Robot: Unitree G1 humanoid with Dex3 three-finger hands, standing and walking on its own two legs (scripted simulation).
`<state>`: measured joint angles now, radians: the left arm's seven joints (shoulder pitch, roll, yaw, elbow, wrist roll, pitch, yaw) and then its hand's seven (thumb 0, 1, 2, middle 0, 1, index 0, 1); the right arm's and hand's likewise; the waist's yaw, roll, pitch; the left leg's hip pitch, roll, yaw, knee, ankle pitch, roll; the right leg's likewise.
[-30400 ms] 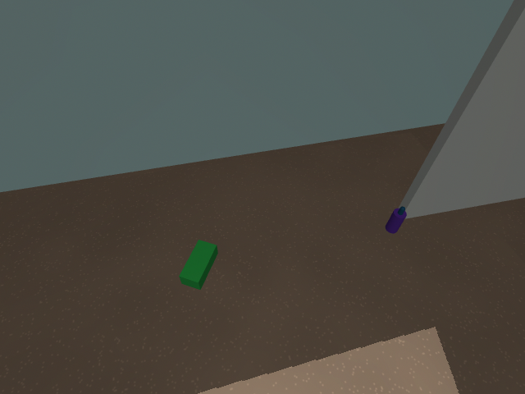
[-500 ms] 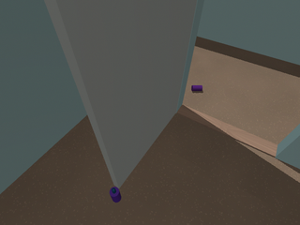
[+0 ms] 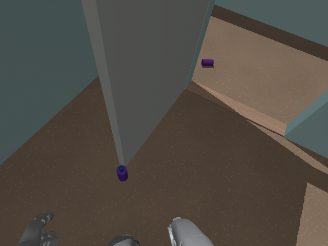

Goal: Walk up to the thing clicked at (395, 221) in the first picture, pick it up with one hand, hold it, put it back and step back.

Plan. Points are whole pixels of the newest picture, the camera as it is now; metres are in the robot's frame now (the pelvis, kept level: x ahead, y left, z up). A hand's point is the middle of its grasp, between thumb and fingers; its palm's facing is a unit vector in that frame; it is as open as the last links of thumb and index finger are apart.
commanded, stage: step back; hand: left
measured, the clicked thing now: (122, 172) +0.50 +0.17 -0.69
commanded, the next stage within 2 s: none
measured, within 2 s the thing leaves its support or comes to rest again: neither
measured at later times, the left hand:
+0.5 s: hand out of the picture -0.04 +0.22 -0.13, palm faces -0.07 -0.91 -0.42, open 7.4 cm
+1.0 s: hand out of the picture -0.16 +0.22 -0.15, palm faces +0.01 -0.93 -0.38, open 7.4 cm
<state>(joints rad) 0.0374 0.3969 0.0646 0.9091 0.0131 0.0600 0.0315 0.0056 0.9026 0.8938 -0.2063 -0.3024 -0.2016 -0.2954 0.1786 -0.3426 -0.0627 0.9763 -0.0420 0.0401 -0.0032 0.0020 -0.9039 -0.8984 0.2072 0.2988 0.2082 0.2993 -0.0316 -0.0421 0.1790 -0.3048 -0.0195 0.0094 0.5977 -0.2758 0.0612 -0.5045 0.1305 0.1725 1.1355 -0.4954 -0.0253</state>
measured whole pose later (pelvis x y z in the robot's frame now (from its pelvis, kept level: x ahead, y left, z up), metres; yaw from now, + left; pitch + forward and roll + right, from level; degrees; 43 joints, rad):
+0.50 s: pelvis -0.13 -0.04 +0.00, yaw -5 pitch -2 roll +2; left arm 0.22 0.34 0.08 0.87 0.04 0.05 0.00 0.01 0.90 0.89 -0.21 -0.30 -0.21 -0.30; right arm 0.14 -0.40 -0.07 0.90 0.00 0.05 -0.02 0.00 -0.90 -0.90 0.21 0.30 0.21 0.30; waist 0.02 0.02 0.13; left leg -0.51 -0.12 -0.12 1.11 -0.43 0.00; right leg -0.27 0.00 0.04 0.61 -0.31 -0.03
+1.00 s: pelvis -0.27 -0.04 +0.00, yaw -1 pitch -1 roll -1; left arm 0.15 0.39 0.09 0.81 0.01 0.06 0.01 0.01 0.90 0.89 -0.21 -0.30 -0.20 -0.30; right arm 0.14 -0.36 -0.04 0.84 -0.04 0.03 -0.02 0.00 -0.90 -0.90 0.21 0.30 0.21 0.30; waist 0.02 -0.02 0.15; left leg -0.33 0.04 -0.03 0.62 -0.27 0.00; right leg -0.38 0.07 0.12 1.06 -0.52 0.00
